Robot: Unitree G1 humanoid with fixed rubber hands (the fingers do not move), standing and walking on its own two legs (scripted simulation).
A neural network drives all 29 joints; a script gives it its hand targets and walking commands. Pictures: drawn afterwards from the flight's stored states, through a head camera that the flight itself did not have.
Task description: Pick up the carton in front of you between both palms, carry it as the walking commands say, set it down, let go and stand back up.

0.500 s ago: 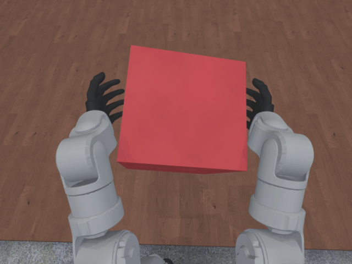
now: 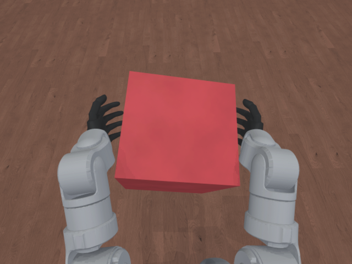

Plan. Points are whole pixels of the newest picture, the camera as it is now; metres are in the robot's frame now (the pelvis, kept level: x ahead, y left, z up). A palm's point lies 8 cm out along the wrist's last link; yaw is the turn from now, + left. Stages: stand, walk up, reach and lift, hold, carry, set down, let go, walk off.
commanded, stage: carry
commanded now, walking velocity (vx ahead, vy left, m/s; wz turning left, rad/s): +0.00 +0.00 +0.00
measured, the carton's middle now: (172, 143) +0.38 -0.01 +0.03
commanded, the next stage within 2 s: none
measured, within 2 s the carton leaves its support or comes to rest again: neither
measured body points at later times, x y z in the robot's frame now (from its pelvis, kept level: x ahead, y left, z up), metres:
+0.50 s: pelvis +0.12 -0.03 +0.03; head +0.14 -0.01 +0.48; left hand +0.46 +0.16 +0.16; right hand +0.47 -0.14 +0.15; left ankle +0.18 +0.03 -0.69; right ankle +0.07 -0.14 -0.68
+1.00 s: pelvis +0.16 -0.05 +0.05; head +0.14 -0.05 +0.50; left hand +0.49 +0.09 +0.16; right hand +0.49 -0.20 +0.16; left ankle +0.18 +0.03 -0.68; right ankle +0.11 -0.15 -0.68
